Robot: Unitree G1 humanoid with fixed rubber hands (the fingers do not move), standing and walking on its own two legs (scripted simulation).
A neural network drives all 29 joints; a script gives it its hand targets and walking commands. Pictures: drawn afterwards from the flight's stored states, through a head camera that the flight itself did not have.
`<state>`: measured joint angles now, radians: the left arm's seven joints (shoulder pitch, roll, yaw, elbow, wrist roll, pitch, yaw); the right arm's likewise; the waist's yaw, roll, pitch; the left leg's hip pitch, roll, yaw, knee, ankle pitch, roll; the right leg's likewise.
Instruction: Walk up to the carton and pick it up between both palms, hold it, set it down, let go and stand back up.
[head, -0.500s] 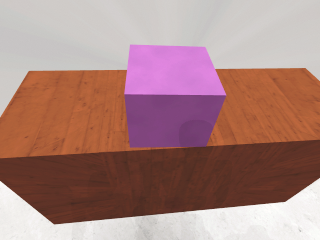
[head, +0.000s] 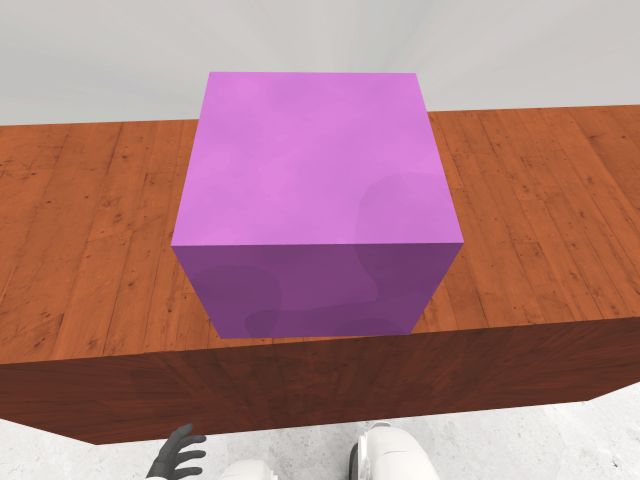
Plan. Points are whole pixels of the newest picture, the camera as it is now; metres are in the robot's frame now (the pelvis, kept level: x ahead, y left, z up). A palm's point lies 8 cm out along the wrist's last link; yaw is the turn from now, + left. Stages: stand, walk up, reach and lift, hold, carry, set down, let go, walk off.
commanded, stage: walk up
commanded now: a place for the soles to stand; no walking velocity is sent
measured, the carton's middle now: (314, 210) +0.42 -0.01 +0.07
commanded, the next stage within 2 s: none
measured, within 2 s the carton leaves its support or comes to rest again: neither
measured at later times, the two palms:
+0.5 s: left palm out of the picture +0.04 +0.26 -0.12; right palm (503, 478) +0.11 -0.24 -0.11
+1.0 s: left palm out of the picture -0.06 +0.22 -0.11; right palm out of the picture -0.01 -0.24 -0.11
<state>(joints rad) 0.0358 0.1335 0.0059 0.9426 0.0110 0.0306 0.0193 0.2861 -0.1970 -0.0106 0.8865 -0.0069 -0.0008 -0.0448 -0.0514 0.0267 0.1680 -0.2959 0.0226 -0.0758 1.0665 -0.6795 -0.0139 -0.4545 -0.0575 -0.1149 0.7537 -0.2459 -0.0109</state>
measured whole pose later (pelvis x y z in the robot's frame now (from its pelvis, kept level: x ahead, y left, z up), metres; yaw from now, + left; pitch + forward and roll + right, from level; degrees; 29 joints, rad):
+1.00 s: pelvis -0.08 +0.00 +0.03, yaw +3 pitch -3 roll +0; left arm 0.27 0.16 0.00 1.01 0.01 0.01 -0.01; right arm 0.22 -0.21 0.00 0.97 -0.02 0.01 0.01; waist -0.02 0.01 0.04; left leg -0.27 0.03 0.08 0.59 -0.26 0.01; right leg -0.23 -0.01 -0.01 0.59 -0.31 0.00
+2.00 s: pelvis -0.05 +0.00 +0.02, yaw -6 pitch -2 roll +2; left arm 0.31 0.18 -0.01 1.02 0.01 -0.01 0.03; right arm 0.21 -0.22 0.04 1.04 -0.02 0.02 -0.03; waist -0.01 -0.02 0.04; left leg -0.21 0.06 0.21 0.58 -0.33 0.00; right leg -0.26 0.03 0.14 0.65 -0.35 0.01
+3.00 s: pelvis -0.06 +0.00 +0.02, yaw -12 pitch -2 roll +3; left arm 0.32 0.19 -0.02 0.98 0.00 -0.01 0.03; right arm 0.27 -0.24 0.02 1.01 -0.02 0.03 -0.01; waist -0.02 -0.02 0.04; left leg -0.18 0.06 0.26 0.56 -0.33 0.01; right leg -0.29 0.06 0.23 0.67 -0.33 0.01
